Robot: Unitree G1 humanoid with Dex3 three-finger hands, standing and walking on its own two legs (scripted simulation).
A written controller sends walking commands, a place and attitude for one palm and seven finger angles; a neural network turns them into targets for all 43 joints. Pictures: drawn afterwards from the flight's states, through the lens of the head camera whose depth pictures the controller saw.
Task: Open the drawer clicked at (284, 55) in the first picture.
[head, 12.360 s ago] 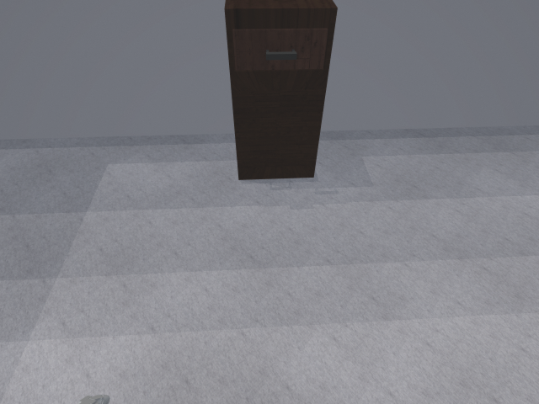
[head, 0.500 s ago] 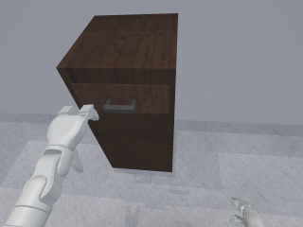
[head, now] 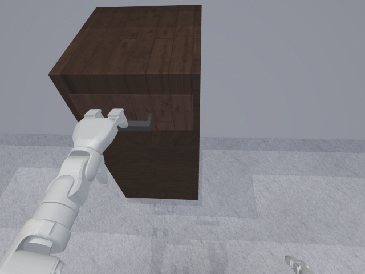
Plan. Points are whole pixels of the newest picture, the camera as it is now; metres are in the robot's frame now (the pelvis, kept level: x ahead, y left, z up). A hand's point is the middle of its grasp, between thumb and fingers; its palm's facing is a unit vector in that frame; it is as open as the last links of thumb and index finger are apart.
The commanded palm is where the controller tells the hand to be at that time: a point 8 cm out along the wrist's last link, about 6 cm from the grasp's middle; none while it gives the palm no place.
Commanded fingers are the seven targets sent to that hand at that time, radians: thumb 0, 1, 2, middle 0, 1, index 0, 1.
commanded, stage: move the hooked fingers above the handle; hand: left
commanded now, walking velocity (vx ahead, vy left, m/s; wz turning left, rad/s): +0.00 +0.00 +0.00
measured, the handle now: (132, 120) +0.55 +0.22 -0.05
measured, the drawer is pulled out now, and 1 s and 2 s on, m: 0.00 0.00 0.00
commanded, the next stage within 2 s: lower the fingers behind the handle in 1.68 s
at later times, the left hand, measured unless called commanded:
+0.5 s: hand (114, 135) +0.43 +0.22 +0.03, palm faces -0.04 -0.02 -1.00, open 13.8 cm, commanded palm +0.42 +0.22 +0.09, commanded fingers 0.00 -0.50 0.30 -0.30 -1.20 -0.30 -1.20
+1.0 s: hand (131, 121) +0.49 +0.19 +0.01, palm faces -0.04 -0.01 -1.00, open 13.8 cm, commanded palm +0.48 +0.20 +0.06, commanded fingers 0.00 -0.50 0.30 -0.30 -1.20 -0.30 -1.20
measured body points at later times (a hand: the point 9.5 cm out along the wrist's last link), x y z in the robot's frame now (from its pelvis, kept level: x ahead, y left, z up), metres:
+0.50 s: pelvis +0.00 +0.01 -0.01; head +0.06 -0.02 +0.44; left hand +0.43 +0.22 +0.09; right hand +0.08 -0.26 -0.14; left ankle -0.01 +0.13 -0.73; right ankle +0.00 -0.11 -0.73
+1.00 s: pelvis +0.00 +0.01 -0.02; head +0.09 +0.00 +0.42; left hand +0.49 +0.19 +0.07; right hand -0.01 -0.26 -0.15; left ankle -0.01 +0.13 -0.73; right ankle +0.00 -0.11 -0.73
